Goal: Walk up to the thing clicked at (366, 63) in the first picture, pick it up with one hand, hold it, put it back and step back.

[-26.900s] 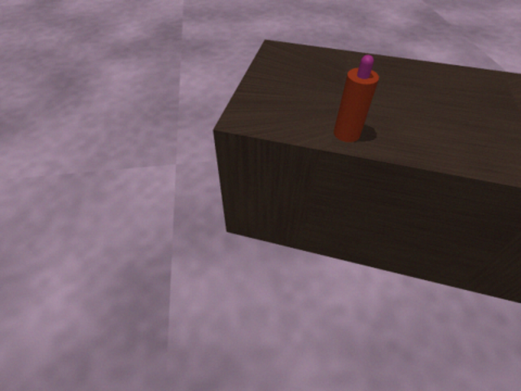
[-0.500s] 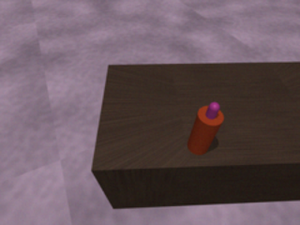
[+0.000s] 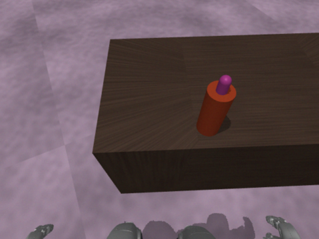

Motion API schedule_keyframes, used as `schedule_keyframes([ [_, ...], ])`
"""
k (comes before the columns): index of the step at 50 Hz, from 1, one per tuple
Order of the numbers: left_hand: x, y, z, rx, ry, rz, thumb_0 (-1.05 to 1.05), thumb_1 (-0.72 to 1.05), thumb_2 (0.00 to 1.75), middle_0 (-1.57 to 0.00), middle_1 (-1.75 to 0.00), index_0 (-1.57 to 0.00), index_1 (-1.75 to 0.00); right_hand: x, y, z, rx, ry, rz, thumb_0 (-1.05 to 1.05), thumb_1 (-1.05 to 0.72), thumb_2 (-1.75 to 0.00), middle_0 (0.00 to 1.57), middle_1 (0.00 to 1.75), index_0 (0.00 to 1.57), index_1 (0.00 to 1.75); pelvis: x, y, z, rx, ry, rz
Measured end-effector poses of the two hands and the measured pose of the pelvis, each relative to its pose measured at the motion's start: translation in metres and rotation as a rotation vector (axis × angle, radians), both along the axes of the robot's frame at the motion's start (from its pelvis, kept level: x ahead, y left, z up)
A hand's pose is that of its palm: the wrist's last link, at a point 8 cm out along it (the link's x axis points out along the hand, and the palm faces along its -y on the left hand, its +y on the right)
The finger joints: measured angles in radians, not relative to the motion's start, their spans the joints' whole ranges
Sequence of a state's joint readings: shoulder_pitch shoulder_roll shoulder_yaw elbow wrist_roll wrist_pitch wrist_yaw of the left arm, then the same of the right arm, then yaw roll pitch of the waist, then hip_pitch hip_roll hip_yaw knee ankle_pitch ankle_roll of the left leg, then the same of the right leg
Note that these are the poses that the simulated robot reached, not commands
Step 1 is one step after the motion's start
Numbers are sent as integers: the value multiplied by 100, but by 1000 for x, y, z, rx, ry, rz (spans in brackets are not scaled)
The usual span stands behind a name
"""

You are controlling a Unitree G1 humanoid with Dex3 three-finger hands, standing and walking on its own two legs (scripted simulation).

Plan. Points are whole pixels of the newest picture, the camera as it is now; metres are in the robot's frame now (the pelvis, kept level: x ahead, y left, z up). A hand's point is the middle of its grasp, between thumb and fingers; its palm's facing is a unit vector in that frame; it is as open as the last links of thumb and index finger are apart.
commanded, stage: step back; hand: right
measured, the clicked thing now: (215, 105) +0.48 -0.16 -0.03
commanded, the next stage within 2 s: none
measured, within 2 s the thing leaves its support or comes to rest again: neither
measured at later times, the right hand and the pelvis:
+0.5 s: hand out of the picture -0.02 -0.24 -0.15, palm faces -0.14 +0.90 -0.41, open 7.4 cm; pelvis -0.12 +0.03 -0.01, yaw +5 degrees
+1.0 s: hand out of the picture -0.14 -0.24 -0.15, palm faces +0.01 +0.94 -0.33, open 7.4 cm; pelvis -0.27 +0.02 +0.00, yaw -3 degrees
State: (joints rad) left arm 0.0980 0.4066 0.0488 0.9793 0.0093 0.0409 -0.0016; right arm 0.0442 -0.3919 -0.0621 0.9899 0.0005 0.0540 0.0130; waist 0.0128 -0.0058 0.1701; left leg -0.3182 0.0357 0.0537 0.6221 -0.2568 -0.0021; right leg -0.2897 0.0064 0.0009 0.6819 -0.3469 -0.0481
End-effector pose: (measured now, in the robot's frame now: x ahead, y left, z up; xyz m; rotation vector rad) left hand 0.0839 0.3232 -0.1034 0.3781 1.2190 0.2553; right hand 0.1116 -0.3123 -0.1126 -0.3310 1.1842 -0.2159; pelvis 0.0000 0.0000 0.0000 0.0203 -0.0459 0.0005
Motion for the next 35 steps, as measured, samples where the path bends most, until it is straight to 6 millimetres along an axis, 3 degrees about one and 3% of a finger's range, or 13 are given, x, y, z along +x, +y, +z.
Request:
schedule_keyframes([
  [7,-46,-17,11,12,38,10,0,90,89,-21,-30,-20,-30,-10,-4,-5,23,-18,19,0,-90,-90,21,30,20,30,-26,-8,5,12,6,2],
  [14,-54,-16,14,8,-54,27,0,90,89,-21,-30,-21,-30,-63,-1,-11,-11,102,74,0,-90,-90,21,30,20,30,-54,-2,6,-8,38,59],
  [19,-72,-2,4,-9,-119,36,0,90,89,-21,-30,-21,-30,-92,12,-11,-42,127,114,0,-90,-90,21,30,20,30,-85,10,-2,-17,21,95],
  [24,-105,22,-17,-41,-121,50,0,90,89,-21,-30,-21,-30,-126,32,0,-62,80,114,0,-90,-90,21,30,21,30,-119,28,-10,4,-19,88],
  [29,-142,32,-8,-60,-82,82,0,90,89,-21,-30,-20,-30,-161,44,25,-69,74,98,0,-90,-90,21,30,21,30,-139,36,8,-59,-9,92],
  [35,-197,41,-4,-41,-29,81,0,90,89,-21,-30,-20,-30,-169,49,36,-76,3,97,0,-90,-90,21,30,21,30,-172,39,14,-53,14,40],
])
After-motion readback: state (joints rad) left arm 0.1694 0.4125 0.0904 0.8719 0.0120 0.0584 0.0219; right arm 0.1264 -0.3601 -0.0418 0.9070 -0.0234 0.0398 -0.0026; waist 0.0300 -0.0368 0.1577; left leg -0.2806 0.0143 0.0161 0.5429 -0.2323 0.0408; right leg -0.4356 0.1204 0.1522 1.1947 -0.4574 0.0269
